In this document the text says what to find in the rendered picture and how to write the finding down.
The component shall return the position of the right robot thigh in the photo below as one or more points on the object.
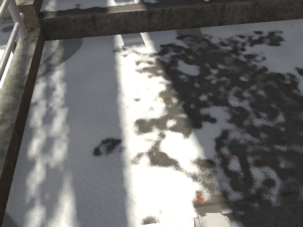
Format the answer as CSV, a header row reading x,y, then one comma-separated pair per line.
x,y
212,220

